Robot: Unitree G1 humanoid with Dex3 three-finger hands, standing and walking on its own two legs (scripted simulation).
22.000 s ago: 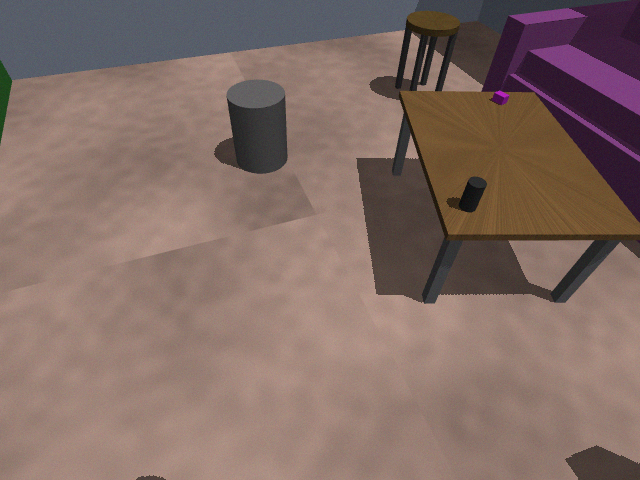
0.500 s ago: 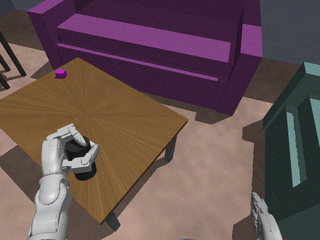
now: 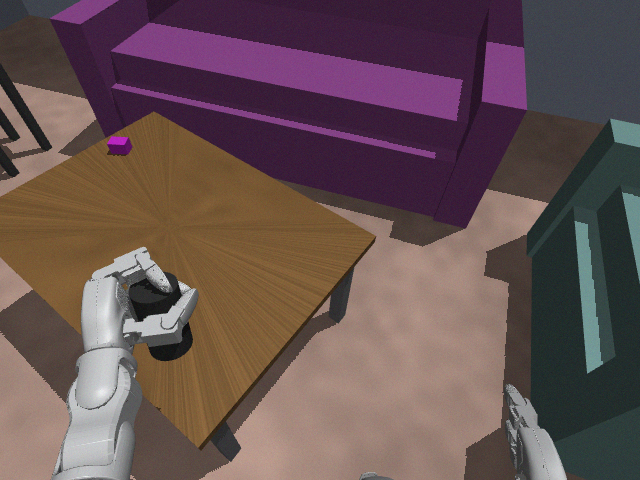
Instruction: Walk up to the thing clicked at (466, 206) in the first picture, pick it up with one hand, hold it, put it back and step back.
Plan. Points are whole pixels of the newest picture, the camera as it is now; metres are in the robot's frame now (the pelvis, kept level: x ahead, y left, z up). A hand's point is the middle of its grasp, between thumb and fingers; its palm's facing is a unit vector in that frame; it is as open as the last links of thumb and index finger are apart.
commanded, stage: hold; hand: left
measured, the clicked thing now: (163, 317) +0.32 +0.18 +0.03
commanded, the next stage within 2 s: crouch in 0.64 s
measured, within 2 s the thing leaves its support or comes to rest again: neither
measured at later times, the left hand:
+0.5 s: hand (162, 301) +0.32 +0.17 +0.06, palm faces +0.18 -0.98 +0.00, open 5.4 cm
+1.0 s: hand (161, 303) +0.33 +0.18 +0.05, palm faces +0.18 -0.98 +0.02, open 5.4 cm
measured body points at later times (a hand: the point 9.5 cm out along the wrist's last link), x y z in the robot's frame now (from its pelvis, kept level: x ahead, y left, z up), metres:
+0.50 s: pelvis +0.00 +0.00 +0.00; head +0.04 +0.00 +0.45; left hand +0.31 +0.22 +0.07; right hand +0.15 -0.26 -0.05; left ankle -0.01 +0.12 -0.69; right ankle +0.01 -0.12 -0.69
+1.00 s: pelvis +0.00 +0.00 +0.00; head +0.05 +0.01 +0.44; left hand +0.31 +0.23 +0.05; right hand +0.15 -0.26 -0.05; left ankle -0.01 +0.12 -0.69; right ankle +0.01 -0.12 -0.69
